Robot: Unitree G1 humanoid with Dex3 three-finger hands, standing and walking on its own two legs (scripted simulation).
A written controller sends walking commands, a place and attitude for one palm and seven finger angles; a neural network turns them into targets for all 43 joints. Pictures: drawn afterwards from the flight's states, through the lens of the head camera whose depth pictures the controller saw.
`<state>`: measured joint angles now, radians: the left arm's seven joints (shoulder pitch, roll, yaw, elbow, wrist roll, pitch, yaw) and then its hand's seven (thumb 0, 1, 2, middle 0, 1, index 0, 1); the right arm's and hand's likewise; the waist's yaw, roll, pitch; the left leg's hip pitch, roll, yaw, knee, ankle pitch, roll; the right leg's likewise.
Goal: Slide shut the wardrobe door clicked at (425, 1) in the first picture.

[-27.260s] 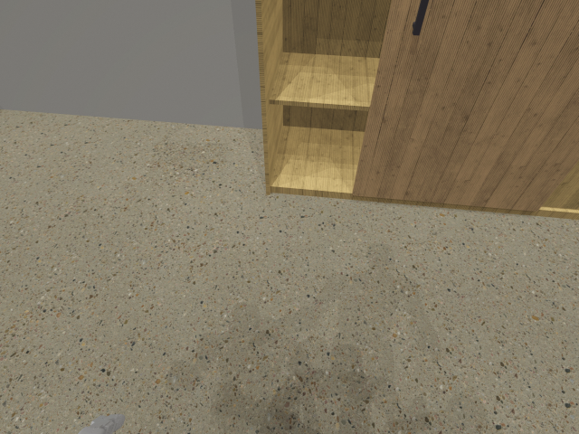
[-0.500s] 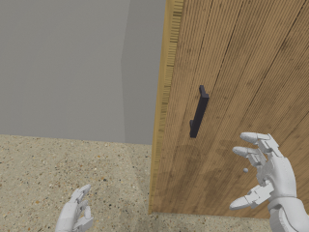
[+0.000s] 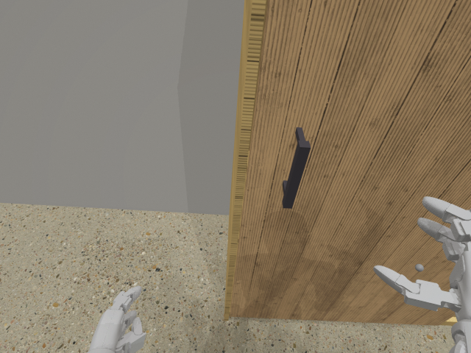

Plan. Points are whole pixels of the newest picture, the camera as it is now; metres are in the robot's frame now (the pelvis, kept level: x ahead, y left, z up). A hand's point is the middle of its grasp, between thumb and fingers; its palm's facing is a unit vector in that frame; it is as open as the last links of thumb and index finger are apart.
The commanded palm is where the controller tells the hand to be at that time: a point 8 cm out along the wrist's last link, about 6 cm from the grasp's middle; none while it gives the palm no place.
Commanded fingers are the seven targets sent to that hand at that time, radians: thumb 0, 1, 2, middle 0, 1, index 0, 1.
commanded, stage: draw the hand back to the body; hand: right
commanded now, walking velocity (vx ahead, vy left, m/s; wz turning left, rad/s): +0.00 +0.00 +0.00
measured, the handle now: (293, 169) +0.41 -0.11 +0.12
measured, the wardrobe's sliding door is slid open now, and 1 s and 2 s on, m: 0.00 0.00 0.00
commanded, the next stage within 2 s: step back with the hand held close in 0.68 s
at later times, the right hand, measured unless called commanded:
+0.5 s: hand (465, 274) +0.18 -0.28 +0.16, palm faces +0.49 +0.80 -0.35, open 7.6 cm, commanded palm +0.13 -0.31 +0.18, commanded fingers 0.00 -0.90 -0.90 0.20 0.30 0.20 0.30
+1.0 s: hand (462, 265) +0.19 -0.28 +0.17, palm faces +0.43 +0.79 -0.43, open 7.4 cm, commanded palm +0.13 -0.31 +0.18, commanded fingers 0.00 -0.90 -0.90 0.20 0.30 0.20 0.30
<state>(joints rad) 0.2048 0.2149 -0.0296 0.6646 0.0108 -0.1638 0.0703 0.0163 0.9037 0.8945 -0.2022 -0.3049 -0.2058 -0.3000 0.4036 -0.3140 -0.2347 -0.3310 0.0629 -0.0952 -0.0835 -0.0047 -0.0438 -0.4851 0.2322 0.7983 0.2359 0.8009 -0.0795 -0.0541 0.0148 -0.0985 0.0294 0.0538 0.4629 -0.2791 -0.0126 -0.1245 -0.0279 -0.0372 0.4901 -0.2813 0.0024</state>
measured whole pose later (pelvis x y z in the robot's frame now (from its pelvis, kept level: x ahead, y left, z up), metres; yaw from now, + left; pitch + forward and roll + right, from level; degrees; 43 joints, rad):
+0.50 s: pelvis +0.00 -0.01 +0.00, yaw +0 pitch -6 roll +1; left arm 0.19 0.22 -0.01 0.66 0.01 -0.13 0.07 0.02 0.90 0.89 -0.20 -0.30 -0.21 -0.30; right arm 0.43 -0.33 -0.34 -0.36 0.07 -0.09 -0.10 0.01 -0.83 -0.87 0.21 0.33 0.21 0.34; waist -0.10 -0.05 0.02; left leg -0.06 0.04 0.05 0.43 -0.26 -0.03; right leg -0.10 -0.02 -0.04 0.47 -0.27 -0.01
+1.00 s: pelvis -0.02 -0.01 +0.00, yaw +1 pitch -2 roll +1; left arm 0.17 0.22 -0.01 0.62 0.01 -0.08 0.07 0.01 0.90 0.89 -0.20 -0.30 -0.21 -0.30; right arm 0.44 -0.37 -0.40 -0.40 0.04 -0.16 -0.11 0.02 -0.89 -0.90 0.20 0.30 0.21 0.30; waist -0.05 -0.04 0.03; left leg -0.19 0.03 0.03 0.42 -0.21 -0.03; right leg -0.22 -0.03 -0.06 0.49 -0.25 -0.02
